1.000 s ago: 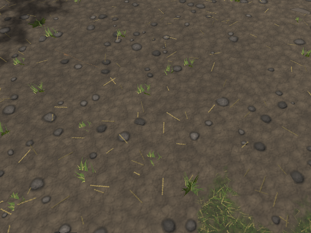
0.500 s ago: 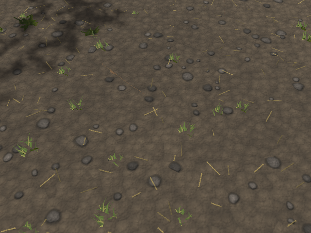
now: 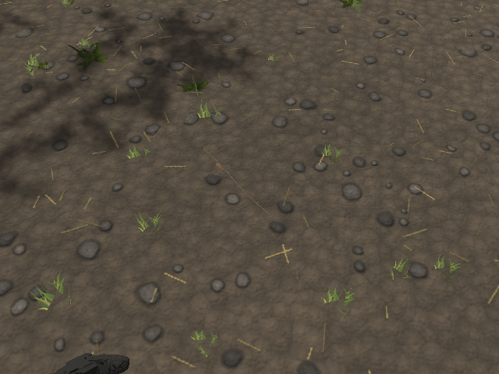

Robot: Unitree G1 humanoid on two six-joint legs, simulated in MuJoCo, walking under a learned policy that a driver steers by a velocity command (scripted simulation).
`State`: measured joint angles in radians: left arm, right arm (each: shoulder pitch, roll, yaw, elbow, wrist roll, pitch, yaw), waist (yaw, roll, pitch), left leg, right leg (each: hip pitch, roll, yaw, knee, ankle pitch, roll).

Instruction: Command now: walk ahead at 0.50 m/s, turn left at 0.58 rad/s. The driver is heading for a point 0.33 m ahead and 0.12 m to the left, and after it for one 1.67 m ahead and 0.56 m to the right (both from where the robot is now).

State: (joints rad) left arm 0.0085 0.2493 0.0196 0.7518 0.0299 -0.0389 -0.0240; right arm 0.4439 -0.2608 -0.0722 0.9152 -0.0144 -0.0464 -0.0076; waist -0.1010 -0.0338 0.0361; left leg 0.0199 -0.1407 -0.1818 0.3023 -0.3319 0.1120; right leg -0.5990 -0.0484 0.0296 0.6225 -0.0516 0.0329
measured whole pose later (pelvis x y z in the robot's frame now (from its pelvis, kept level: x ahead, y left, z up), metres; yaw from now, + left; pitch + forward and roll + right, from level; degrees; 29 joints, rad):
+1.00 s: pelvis +0.50 +0.03 +0.00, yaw -7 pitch +1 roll +1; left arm 0.06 0.24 0.05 0.77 0.04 0.01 -0.08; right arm 0.41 -0.23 -0.04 0.94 -0.02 -0.09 -0.02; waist -0.05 -0.03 0.05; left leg 0.10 0.00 0.29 0.25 -0.36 0.00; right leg -0.59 -0.06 -0.10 0.68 -0.08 -0.09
